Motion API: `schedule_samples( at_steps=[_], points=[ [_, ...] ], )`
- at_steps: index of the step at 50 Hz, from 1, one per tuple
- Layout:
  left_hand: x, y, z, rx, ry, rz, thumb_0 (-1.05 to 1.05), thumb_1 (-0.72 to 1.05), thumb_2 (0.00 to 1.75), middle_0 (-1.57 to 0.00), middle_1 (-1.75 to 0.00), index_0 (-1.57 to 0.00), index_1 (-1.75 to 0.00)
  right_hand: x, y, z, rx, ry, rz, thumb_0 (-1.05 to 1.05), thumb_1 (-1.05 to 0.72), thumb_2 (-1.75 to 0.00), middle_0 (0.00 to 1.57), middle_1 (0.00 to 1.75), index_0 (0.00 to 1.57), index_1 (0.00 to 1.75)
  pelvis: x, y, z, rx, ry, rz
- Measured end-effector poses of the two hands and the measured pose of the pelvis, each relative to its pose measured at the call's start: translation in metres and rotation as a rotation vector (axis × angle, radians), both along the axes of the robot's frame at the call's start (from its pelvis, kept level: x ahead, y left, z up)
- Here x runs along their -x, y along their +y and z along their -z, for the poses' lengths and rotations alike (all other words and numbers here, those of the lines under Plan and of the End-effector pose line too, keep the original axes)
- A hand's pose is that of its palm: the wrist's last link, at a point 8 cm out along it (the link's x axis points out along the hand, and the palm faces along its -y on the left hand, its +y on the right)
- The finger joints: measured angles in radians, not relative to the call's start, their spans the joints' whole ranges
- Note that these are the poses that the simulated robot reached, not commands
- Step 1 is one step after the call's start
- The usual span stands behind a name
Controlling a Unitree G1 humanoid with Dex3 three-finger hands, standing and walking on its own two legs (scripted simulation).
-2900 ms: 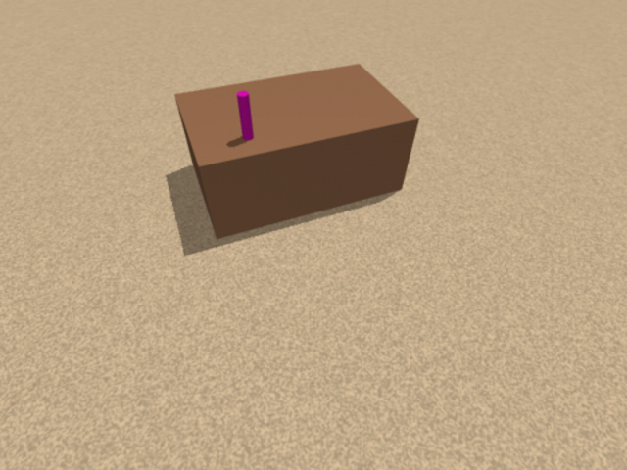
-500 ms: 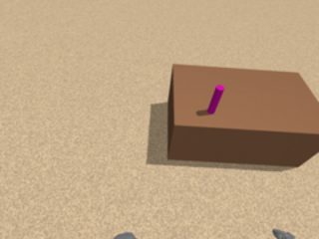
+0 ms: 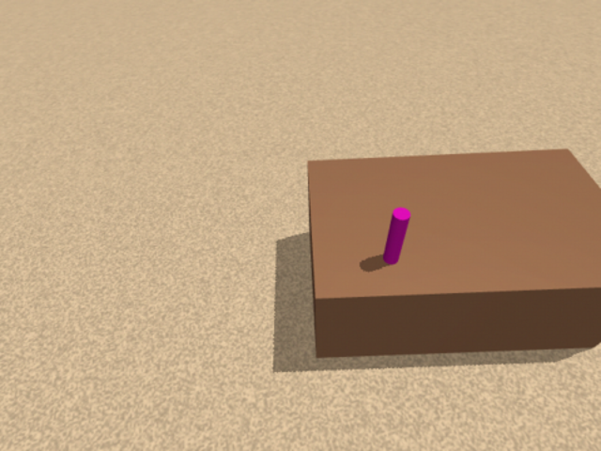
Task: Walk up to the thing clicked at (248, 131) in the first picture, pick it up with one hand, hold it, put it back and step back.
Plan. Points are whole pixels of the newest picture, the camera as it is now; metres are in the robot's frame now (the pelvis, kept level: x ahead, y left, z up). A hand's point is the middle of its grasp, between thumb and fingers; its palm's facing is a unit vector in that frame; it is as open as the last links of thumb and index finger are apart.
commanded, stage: walk up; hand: right
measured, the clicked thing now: (395, 237) +0.69 -0.21 -0.28
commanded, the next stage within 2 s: none
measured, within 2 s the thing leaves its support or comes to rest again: neither
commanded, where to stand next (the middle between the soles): +0.25 +0.01 m, yaw -2 degrees
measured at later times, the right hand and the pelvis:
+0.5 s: hand (498, 445) +0.18 -0.25 -0.12, palm faces +0.00 +0.90 -0.44, open 7.4 cm; pelvis +0.14 +0.03 +0.01, yaw -2 degrees
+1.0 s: hand (470, 409) +0.23 -0.23 -0.14, palm faces -0.02 +0.93 -0.36, open 7.4 cm; pelvis +0.18 +0.02 +0.01, yaw -1 degrees
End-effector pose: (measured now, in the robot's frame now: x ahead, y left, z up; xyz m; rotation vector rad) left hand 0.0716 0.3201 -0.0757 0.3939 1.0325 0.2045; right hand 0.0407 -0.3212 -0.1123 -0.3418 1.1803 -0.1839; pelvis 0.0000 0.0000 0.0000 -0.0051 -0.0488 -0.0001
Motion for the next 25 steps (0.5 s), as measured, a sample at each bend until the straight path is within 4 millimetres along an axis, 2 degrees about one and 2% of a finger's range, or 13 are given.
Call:
schedule_samples(
  at_steps=[3,7,13,17,21,25],
  points=[
    [-0.008,-0.001,-0.003,0.005,0.018,-0.007,0.01,0.91,0.90,-0.20,-0.30,-0.20,-0.30,-0.030,0.005,-0.006,-0.014,-0.027,-0.026,0.00,-0.91,-0.90,0.20,0.30,0.20,0.30,-0.017,0.001,-0.005,0.003,0.003,-0.002],
    [-0.015,0.006,0.003,0.020,0.051,-0.018,0.01,0.90,0.90,-0.20,-0.30,-0.21,-0.30,-0.068,0.013,-0.015,-0.010,-0.050,-0.053,0.00,-0.90,-0.90,0.20,0.30,0.20,0.30,-0.040,0.007,-0.007,0.011,0.004,-0.003],
    [-0.039,0.033,0.033,0.050,0.102,-0.037,0.01,0.90,0.90,-0.20,-0.30,-0.21,-0.30,-0.118,0.028,-0.024,0.051,-0.100,-0.065,0.00,-0.90,-0.90,0.20,0.30,0.20,0.30,-0.083,0.029,0.007,0.005,-0.002,-0.007],
    [-0.069,0.038,0.043,0.059,0.150,-0.026,0.01,0.91,0.90,-0.20,-0.30,-0.20,-0.30,-0.130,0.034,-0.032,0.074,-0.128,-0.022,0.00,-0.90,-0.89,0.20,0.30,0.20,0.30,-0.105,0.037,0.005,-0.001,-0.004,0.010],
    [-0.102,0.037,0.038,0.070,0.148,0.001,0.01,0.91,0.90,-0.20,-0.30,-0.20,-0.30,-0.130,0.036,-0.041,0.084,-0.086,0.006,0.00,-0.90,-0.89,0.20,0.30,0.20,0.30,-0.125,0.037,-0.004,-0.004,-0.003,0.021],
    [-0.131,0.032,0.033,0.063,0.148,0.011,0.01,0.91,0.90,-0.20,-0.30,-0.20,-0.30,-0.132,0.032,-0.038,0.088,-0.032,0.023,0.00,-0.90,-0.89,0.20,0.30,0.20,0.30,-0.141,0.034,-0.007,-0.002,-0.001,0.028]
  ],
)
